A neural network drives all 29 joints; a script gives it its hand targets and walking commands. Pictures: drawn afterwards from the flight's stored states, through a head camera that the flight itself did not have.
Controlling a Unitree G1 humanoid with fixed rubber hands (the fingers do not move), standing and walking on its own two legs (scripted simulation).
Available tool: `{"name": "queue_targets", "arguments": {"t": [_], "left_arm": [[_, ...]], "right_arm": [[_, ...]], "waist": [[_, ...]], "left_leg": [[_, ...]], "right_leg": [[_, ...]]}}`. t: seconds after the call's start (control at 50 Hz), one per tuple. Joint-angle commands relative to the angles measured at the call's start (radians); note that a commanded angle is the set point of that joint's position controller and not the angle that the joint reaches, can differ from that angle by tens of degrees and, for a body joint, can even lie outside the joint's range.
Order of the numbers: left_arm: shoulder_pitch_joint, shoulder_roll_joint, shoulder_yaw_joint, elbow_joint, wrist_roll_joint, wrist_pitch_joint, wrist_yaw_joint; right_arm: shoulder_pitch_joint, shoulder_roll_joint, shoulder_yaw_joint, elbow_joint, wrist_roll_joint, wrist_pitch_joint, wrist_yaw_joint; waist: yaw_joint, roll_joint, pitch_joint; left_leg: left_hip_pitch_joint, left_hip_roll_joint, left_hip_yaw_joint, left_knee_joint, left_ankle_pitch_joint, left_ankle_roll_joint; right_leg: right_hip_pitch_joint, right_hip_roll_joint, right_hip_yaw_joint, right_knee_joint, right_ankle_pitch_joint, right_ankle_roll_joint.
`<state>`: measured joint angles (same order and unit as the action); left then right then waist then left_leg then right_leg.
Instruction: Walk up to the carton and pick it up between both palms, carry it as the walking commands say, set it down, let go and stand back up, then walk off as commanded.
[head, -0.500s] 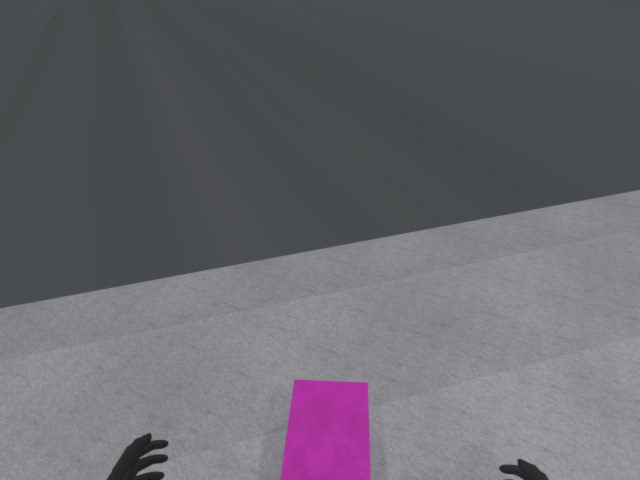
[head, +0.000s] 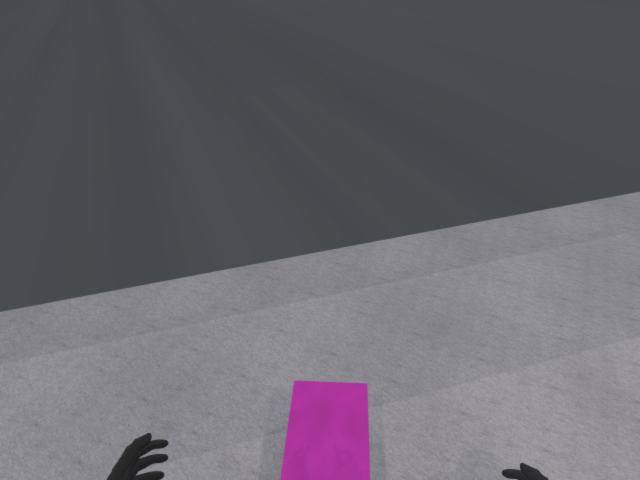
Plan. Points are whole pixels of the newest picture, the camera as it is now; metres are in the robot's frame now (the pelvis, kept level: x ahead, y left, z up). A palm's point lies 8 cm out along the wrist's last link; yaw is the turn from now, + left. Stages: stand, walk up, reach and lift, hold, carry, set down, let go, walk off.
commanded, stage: walk off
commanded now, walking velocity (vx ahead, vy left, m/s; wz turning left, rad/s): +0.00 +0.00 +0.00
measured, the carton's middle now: (328, 447) +0.54 +0.00 -0.66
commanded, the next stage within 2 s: stand in 0.36 s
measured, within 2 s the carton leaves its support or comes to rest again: neither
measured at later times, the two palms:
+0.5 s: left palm out of the picture +0.16 +0.24 -0.05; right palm out of the picture +0.13 -0.28 -0.07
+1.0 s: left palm out of the picture +0.16 +0.26 -0.06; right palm out of the picture +0.11 -0.26 -0.07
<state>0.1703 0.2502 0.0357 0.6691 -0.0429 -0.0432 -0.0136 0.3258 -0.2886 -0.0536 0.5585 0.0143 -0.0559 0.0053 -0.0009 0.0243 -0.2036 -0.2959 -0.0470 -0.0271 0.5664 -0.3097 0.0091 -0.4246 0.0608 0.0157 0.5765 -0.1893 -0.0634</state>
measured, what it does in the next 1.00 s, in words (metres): stands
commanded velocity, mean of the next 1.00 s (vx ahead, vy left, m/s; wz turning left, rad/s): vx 0.00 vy -0.04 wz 0.00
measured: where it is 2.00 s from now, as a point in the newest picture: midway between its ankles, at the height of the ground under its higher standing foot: outside the picture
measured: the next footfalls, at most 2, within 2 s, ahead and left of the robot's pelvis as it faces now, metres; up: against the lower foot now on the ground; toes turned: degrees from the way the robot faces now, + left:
none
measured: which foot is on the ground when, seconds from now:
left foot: down 0.00-1.00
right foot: down 0.00-1.00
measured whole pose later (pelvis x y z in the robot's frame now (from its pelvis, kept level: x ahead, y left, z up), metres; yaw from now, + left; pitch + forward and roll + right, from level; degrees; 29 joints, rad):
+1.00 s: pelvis +0.01 +0.01 +0.00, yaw -1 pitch +3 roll -1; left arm 0.23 0.25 0.03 0.67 -0.04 -0.01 -0.01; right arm 0.39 -0.29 -0.05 0.57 0.01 -0.02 0.00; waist 0.00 0.02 -0.19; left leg -0.30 -0.01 -0.03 0.57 -0.32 0.02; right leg -0.38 0.09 0.02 0.47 -0.14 -0.06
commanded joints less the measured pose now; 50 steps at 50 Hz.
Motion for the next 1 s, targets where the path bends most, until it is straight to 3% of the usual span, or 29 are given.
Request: {"name": "queue_targets", "arguments": {"t": [0.0,0.04,0.06,0.08,0.12,0.14,0.16,0.2,0.24,0.26,0.28,0.3,0.34,0.36,0.4,0.44,0.46,0.48,0.5,0.52,0.54,0.56,0.68,0.76,0.78,0.82,0.84,0.94,0.98], "left_arm": [[-0.043,0.269,0.068,0.008,0.09,-0.05,0.01],[-0.043,0.274,0.069,0.007,0.092,-0.052,0.009],[-0.037,0.272,0.069,0.013,0.091,-0.053,0.01],[-0.027,0.268,0.07,0.017,0.091,-0.051,0.012],[-0.046,0.269,0.064,0.008,0.094,-0.054,0.011],[-0.046,0.263,0.066,0.005,0.093,-0.055,0.01],[-0.034,0.27,0.061,0.021,0.086,-0.05,0.01],[0.021,0.224,0.058,0.018,0.09,-0.035,0.018],[0.053,0.205,0.051,0.025,0.097,-0.025,0.015],[0.054,0.176,0.046,0.018,0.098,-0.018,0.011],[0.066,0.101,0.022,0.013,0.092,0.001,0.002],[0.069,0.083,0.016,0.001,0.099,0.016,-0.007],[0.068,0.11,0.02,-0.026,0.108,0.027,-0.018],[0.057,0.1,0.021,-0.03,0.102,0.026,-0.016],[0.06,0.085,0.009,-0.038,0.102,0.021,-0.017],[0.075,0.102,0.007,-0.038,0.096,0.024,-0.01],[0.098,0.123,0.009,-0.034,0.1,0.022,-0.003],[0.068,0.118,0.008,-0.035,0.093,0.026,0.001],[0.092,0.127,0.012,-0.026,0.094,0.032,0.011],[0.108,0.113,0.006,-0.024,0.089,0.04,0.01],[0.078,0.109,0.004,-0.024,0.086,0.041,0.011],[0.055,0.122,0.012,-0.031,0.086,0.037,0.015],[0.098,0.139,0.022,-0.017,0.091,0.043,0.02],[0.099,0.167,0.031,-0.013,0.086,0.015,0.015],[0.048,0.169,0.033,-0.024,0.093,0.007,0.017],[0.071,0.186,0.04,-0.005,0.09,0.006,0.022],[0.059,0.206,0.048,-0.012,0.096,0.006,0.019],[0.037,0.215,0.048,0.003,0.094,-0.018,0.008],[0.019,0.239,0.054,0.008,0.094,-0.029,0.01]], "right_arm": [[0.016,-0.219,-0.057,0.015,-0.064,-0.034,-0.006],[0.02,-0.221,-0.059,0.015,-0.063,-0.035,-0.002],[0.024,-0.214,-0.057,0.015,-0.06,-0.032,-0.004],[0.007,-0.221,-0.059,0.016,-0.066,-0.032,-0.006],[0.009,-0.22,-0.056,0.015,-0.062,-0.032,-0.007],[-0.01,-0.213,-0.055,0.01,-0.061,-0.035,-0.007],[0.007,-0.209,-0.051,0.017,-0.057,-0.037,-0.005],[-0.026,-0.17,-0.041,-0.03,-0.067,-0.023,0.002],[-0.031,-0.194,-0.052,-0.036,-0.067,-0.006,-0.003],[-0.032,-0.191,-0.053,-0.029,-0.067,-0.002,-0.006],[-0.002,-0.125,-0.031,-0.024,-0.063,0.018,-0.006],[0.022,-0.13,-0.033,-0.01,-0.062,0.036,-0.007],[0.029,-0.161,-0.041,-0.002,-0.068,0.054,-0.014],[0.013,-0.163,-0.043,-0.003,-0.07,0.054,-0.016],[-0.028,-0.128,-0.03,-0.019,-0.066,0.05,-0.013],[0.002,-0.122,-0.028,-0.016,-0.054,0.054,-0.015],[0.031,-0.098,-0.025,-0.016,-0.052,0.052,-0.014],[0.047,-0.081,-0.015,-0.017,-0.052,0.05,-0.017],[0.045,-0.068,-0.013,-0.017,-0.053,0.055,-0.017],[0.04,-0.088,-0.017,-0.018,-0.051,0.058,-0.022],[0.066,-0.098,-0.023,-0.014,-0.05,0.057,-0.015],[0.052,-0.074,-0.013,-0.006,-0.055,0.052,-0.014],[0.082,-0.099,-0.017,-0.006,-0.066,0.051,-0.02],[0.082,-0.171,-0.039,-0.01,-0.07,0.02,-0.023],[0.076,-0.177,-0.04,-0.012,-0.063,0.018,-0.024],[0.059,-0.181,-0.046,-0.026,-0.075,0.015,-0.019],[0.055,-0.166,-0.043,-0.02,-0.075,0.014,-0.021],[0.079,-0.205,-0.051,-0.003,-0.065,-0.006,-0.013],[0.051,-0.212,-0.053,0.001,-0.065,-0.008,-0.009]], "waist": [[-0.008,-0.073,0.131],[-0.004,-0.049,0.153],[-0.008,-0.083,0.138],[-0.001,-0.06,0.164],[-0.012,-0.079,0.11],[-0.001,-0.107,0.136],[-0.017,-0.064,0.11],[0.002,-0.076,0.148],[0.001,-0.126,0.177],[0.004,-0.081,0.163],[-0.002,-0.092,0.2],[-0.01,-0.063,0.203],[-0.007,-0.048,0.193],[-0.003,0.007,0.202],[0.015,-0.07,0.161],[-0.002,-0.118,0.12],[-0.008,-0.175,0.123],[-0.021,-0.147,0.132],[-0.017,-0.206,0.191],[0.0,-0.188,0.176],[-0.026,-0.117,0.147],[-0.018,-0.092,0.147],[-0.015,-0.101,0.213],[0.0,-0.069,0.2],[-0.011,-0.067,0.212],[-0.003,-0.063,0.222],[0.002,-0.028,0.233],[-0.003,-0.061,0.192],[-0.001,-0.021,0.197]], "left_leg": [[-0.048,0.095,-0.14,-0.096,-0.03,0.074],[-0.062,0.106,-0.146,-0.112,-0.031,0.069],[-0.063,0.1,-0.144,-0.096,-0.029,0.071],[-0.065,0.101,-0.139,-0.103,-0.017,0.07],[-0.038,0.102,-0.139,-0.087,-0.008,0.068],[-0.059,0.103,-0.145,-0.085,-0.002,0.071],[-0.029,0.103,-0.142,-0.091,-0.007,0.068],[-0.066,0.155,-0.18,-0.122,-0.046,0.08],[-0.059,0.169,-0.168,-0.104,-0.076,0.072],[-0.069,0.184,-0.173,-0.106,-0.114,0.065],[-0.06,0.197,-0.195,-0.122,-0.122,0.059],[-0.043,0.216,-0.205,-0.132,-0.136,0.058],[-0.021,0.27,-0.254,-0.141,-0.138,0.063],[-0.058,0.262,-0.227,-0.147,-0.139,0.05],[-0.068,0.186,-0.142,-0.085,-0.071,0.022],[-0.064,0.085,-0.034,0.005,-0.055,-0.014],[-0.064,0.076,-0.034,0.015,-0.075,-0.023],[-0.067,0.066,-0.018,0.014,-0.079,-0.014],[-0.099,0.063,-0.028,0.033,-0.1,-0.02],[-0.094,0.062,-0.029,0.019,-0.091,-0.018],[-0.052,0.065,-0.03,-0.018,-0.074,-0.006],[-0.055,0.069,-0.033,-0.032,-0.054,-0.001],[-0.062,0.071,-0.047,-0.041,-0.111,0.033],[-0.05,0.099,-0.08,-0.081,-0.12,0.063],[-0.058,0.11,-0.099,-0.088,-0.1,0.07],[-0.075,0.114,-0.106,-0.104,-0.125,0.083],[-0.089,0.116,-0.119,-0.129,-0.134,0.082],[-0.065,0.128,-0.122,-0.127,-0.071,0.086],[-0.069,0.132,-0.126,-0.136,-0.062,0.093]], "right_leg": [[0.15,-0.174,0.208,-0.183,-0.189,0.003],[0.156,-0.165,0.185,-0.176,-0.142,0.003],[0.165,-0.176,0.197,-0.178,-0.147,0.003],[0.164,-0.176,0.211,-0.178,-0.124,-0.002],[0.179,-0.182,0.209,-0.169,-0.105,-0.002],[0.175,-0.175,0.205,-0.175,-0.091,-0.003],[0.171,-0.167,0.192,-0.18,-0.121,0.008],[0.127,-0.143,0.158,-0.154,-0.091,0.025],[0.091,-0.136,0.154,-0.162,-0.062,0.039],[0.088,-0.123,0.15,-0.157,-0.077,0.045],[0.022,-0.109,0.133,-0.16,-0.091,0.063],[0.003,-0.092,0.103,-0.15,-0.1,0.083],[-0.013,-0.095,0.108,-0.113,-0.039,0.102],[0.02,-0.1,0.108,-0.127,-0.052,0.098],[0.105,-0.122,0.154,-0.177,0.031,0.083],[0.161,-0.169,0.246,-0.264,0.005,0.078],[0.163,-0.189,0.288,-0.284,-0.003,0.068],[0.15,-0.185,0.293,-0.315,-0.058,0.057],[0.133,-0.191,0.322,-0.358,-0.111,0.067],[0.154,-0.18,0.313,-0.371,-0.144,0.078],[0.152,-0.17,0.297,-0.343,-0.131,0.057],[0.151,-0.163,0.274,-0.324,-0.14,0.054],[0.062,-0.125,0.245,-0.352,-0.308,0.055],[0.081,-0.128,0.229,-0.283,-0.255,0.024],[0.08,-0.131,0.223,-0.264,-0.223,0.014],[0.075,-0.125,0.21,-0.24,-0.205,0.009],[0.084,-0.122,0.202,-0.221,-0.213,0.01],[0.136,-0.138,0.194,-0.201,-0.129,0.007],[0.133,-0.138,0.178,-0.184,-0.107,0.008]]}}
